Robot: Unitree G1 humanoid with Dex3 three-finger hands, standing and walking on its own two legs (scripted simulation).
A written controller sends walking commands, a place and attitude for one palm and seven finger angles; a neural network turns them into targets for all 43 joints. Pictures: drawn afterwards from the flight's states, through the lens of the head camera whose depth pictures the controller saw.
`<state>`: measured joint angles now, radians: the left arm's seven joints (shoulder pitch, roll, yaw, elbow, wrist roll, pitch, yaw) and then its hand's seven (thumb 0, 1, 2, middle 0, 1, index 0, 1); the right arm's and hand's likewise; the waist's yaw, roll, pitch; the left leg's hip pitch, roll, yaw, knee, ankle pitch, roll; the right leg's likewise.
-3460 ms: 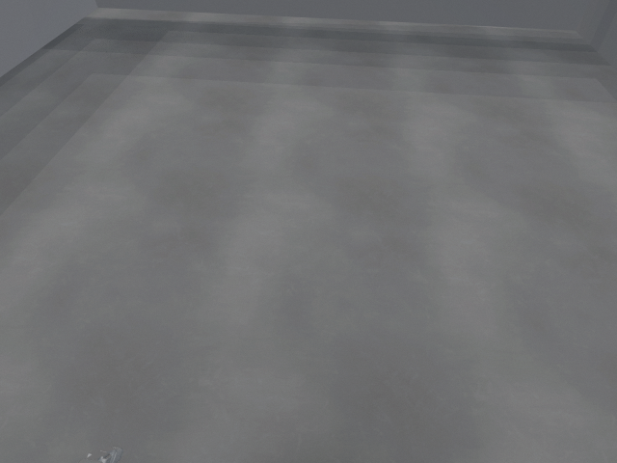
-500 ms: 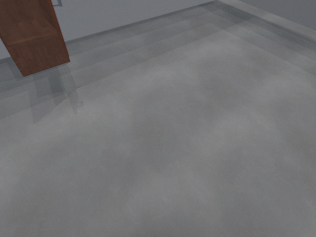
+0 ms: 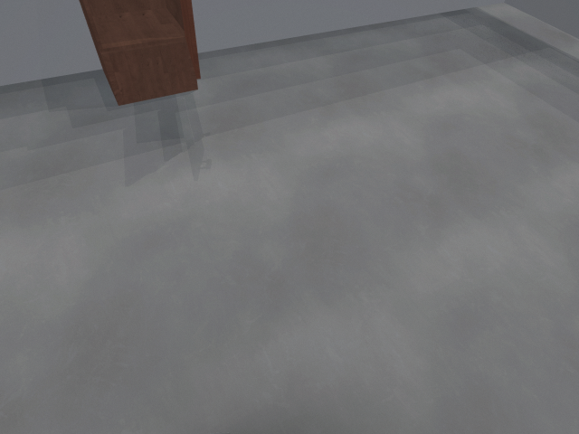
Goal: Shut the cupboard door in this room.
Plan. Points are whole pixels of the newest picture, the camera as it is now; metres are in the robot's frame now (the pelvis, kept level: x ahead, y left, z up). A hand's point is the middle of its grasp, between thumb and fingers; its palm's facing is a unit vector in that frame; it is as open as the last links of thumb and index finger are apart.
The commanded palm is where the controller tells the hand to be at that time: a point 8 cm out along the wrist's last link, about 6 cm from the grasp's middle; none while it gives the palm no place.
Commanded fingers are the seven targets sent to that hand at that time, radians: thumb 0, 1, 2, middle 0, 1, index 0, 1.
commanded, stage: stand and wait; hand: left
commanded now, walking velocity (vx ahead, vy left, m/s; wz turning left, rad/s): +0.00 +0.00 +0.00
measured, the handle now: out of the picture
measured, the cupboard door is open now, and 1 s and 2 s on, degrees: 78 78 78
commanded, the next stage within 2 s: turn or walk to find it in 0.16 s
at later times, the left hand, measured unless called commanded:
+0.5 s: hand out of the picture +0.01 +0.17 -0.14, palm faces +0.14 -0.96 -0.25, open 7.3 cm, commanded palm none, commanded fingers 0.00 0.90 0.90 -0.20 -0.30 -0.20 -0.30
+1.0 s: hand out of the picture -0.07 +0.22 -0.16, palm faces +0.28 -0.93 -0.24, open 7.4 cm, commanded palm none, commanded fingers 0.00 0.90 0.90 -0.20 -0.30 -0.20 -0.30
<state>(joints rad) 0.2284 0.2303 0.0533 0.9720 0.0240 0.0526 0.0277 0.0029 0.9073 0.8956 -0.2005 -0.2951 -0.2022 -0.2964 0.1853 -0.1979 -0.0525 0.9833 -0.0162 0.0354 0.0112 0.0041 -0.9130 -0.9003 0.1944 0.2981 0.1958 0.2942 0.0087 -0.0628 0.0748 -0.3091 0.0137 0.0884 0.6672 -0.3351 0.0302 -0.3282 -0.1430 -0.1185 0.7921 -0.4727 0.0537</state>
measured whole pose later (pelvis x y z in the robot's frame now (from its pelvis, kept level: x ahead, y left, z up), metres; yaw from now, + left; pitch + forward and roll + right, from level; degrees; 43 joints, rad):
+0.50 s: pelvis -0.02 -0.02 +0.02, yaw +6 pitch +0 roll +1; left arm 0.23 0.14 0.03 1.00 0.02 0.02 0.04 0.00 0.92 0.90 -0.20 -0.29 -0.20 -0.30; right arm 0.26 -0.19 -0.06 1.06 -0.01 0.07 0.00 0.00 -0.91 -0.90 0.20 0.30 0.20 0.29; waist -0.02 0.03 0.02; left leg -0.39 -0.04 0.01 0.81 -0.41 0.00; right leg -0.18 -0.05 -0.10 0.51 -0.33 -0.01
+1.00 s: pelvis -0.04 +0.02 +0.02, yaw +14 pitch -1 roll +0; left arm 0.24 0.22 0.03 1.04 0.02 0.05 0.02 0.00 0.91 0.90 -0.20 -0.29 -0.20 -0.30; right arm 0.13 -0.17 -0.02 1.01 -0.02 0.01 -0.02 0.00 -0.91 -0.90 0.20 0.30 0.20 0.29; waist 0.02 -0.02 0.05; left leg -0.21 0.01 0.07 0.48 -0.25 0.02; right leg -0.30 -0.08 -0.06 0.78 -0.46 0.04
